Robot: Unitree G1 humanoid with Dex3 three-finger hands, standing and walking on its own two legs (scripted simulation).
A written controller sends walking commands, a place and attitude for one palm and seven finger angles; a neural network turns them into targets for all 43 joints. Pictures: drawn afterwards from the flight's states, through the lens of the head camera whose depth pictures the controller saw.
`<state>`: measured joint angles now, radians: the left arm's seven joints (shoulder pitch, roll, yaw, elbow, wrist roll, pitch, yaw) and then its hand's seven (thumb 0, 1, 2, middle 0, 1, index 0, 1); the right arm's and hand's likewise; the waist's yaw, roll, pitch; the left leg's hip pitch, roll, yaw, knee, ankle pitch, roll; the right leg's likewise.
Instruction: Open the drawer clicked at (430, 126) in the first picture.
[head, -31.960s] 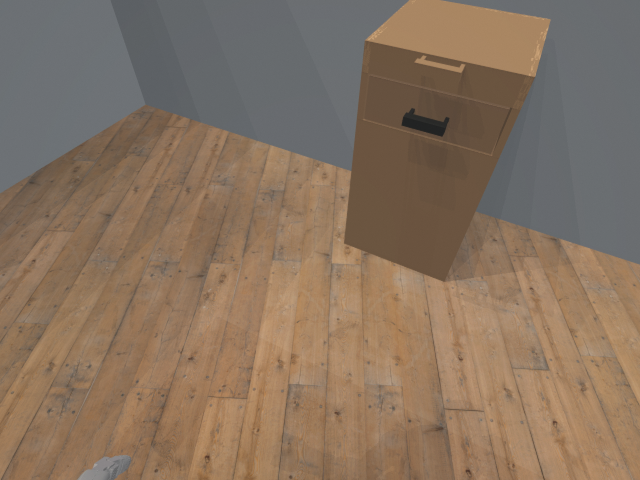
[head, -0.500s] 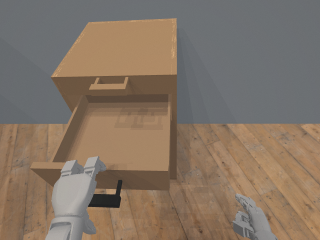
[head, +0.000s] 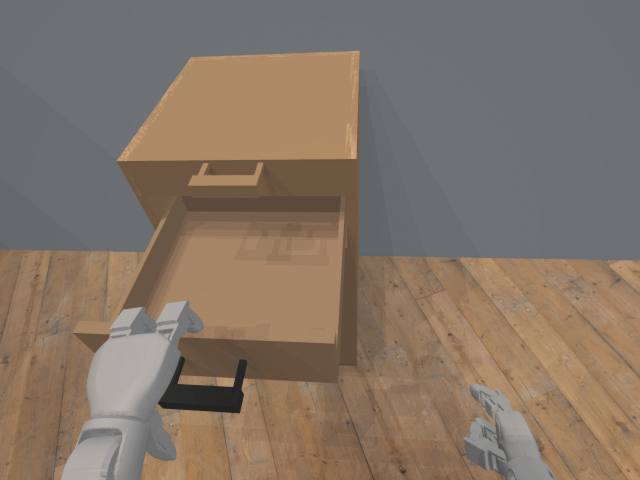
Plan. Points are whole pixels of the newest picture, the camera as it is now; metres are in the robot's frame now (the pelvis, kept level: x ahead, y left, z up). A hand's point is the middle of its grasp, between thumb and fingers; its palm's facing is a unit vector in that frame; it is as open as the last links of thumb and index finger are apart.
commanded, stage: lift the hand off the handle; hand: left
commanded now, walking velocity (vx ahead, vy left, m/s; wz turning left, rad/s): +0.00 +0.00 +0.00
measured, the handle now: (205, 381) +0.26 +0.23 -0.08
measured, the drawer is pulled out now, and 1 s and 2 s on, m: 0.30 0.30 0.30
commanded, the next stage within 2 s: draw the hand back to the body in 0.38 s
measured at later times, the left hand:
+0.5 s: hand (158, 374) +0.21 +0.22 +0.06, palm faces +0.05 -0.16 -0.99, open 13.9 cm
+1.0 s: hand (117, 368) +0.20 +0.25 +0.09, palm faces +0.05 -0.12 -0.99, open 13.9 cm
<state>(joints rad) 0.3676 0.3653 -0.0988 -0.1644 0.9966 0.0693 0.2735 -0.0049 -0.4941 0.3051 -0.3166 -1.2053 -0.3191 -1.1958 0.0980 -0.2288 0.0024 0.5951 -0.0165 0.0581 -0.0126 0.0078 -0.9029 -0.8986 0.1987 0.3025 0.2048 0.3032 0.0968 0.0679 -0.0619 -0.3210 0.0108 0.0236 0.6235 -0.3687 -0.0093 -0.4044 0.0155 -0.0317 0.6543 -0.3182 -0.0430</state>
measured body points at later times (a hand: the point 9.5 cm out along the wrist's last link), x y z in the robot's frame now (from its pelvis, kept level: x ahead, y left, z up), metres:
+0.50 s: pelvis +0.01 +0.01 +0.01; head +0.02 -0.02 +0.45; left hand +0.20 +0.23 +0.11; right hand +0.23 -0.18 -0.09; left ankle -0.03 +0.13 -0.72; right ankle +0.01 -0.09 -0.72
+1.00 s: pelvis +0.02 +0.02 +0.01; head +0.03 -0.01 +0.46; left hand +0.19 +0.26 +0.14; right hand +0.24 -0.17 -0.08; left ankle -0.03 +0.13 -0.72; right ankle +0.01 -0.09 -0.72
